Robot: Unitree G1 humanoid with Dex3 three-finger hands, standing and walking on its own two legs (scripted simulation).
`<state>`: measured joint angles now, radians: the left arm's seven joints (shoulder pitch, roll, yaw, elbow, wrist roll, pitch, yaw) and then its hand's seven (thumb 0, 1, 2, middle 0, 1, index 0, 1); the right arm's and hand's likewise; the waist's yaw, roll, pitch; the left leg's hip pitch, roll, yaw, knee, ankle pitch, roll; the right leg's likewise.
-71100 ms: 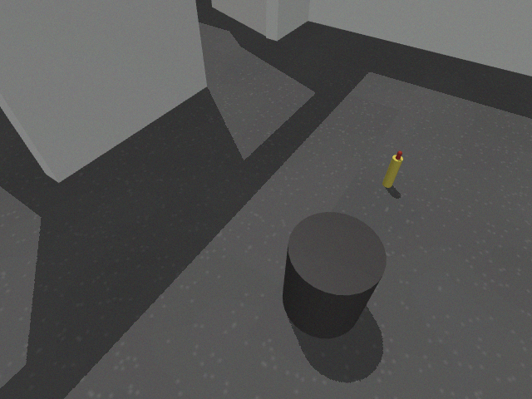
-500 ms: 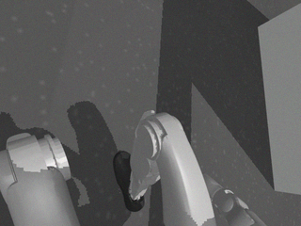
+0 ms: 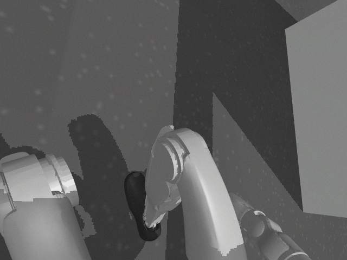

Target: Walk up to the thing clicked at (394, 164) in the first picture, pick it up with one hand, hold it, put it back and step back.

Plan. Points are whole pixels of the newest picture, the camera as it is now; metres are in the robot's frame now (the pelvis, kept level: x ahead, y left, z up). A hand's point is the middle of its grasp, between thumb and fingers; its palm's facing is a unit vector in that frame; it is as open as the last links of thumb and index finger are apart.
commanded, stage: open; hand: left
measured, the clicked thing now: out of the picture +0.45 +0.30 -0.18
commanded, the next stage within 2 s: withdraw in 0.24 s
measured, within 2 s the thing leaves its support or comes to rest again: neither
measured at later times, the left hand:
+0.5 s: hand out of the picture +0.45 +0.29 -0.16, palm faces +0.29 -0.96 +0.03, open 13.6 cm
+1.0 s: hand out of the picture +0.39 +0.37 -0.05, palm faces +0.28 -0.93 -0.25, open 16.9 cm
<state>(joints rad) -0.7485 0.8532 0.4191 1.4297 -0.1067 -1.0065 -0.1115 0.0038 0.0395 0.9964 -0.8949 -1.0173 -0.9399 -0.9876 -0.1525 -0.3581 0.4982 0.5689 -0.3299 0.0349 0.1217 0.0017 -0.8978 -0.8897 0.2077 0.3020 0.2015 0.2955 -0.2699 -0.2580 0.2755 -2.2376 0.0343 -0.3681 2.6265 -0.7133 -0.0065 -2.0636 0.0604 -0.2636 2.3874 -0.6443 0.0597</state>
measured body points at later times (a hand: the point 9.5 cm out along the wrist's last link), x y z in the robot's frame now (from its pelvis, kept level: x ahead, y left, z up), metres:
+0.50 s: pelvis +0.00 +0.00 +0.00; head +0.23 +0.19 +0.33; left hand +0.43 +0.34 -0.16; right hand +0.16 -0.24 -0.04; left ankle +0.08 +0.12 -0.26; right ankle +0.13 -0.12 -0.26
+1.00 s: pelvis +0.00 -0.01 +0.04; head +0.19 +0.13 +0.42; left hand +0.37 +0.42 -0.04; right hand +0.19 -0.24 -0.04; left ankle +0.08 +0.12 -0.26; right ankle +0.13 -0.12 -0.26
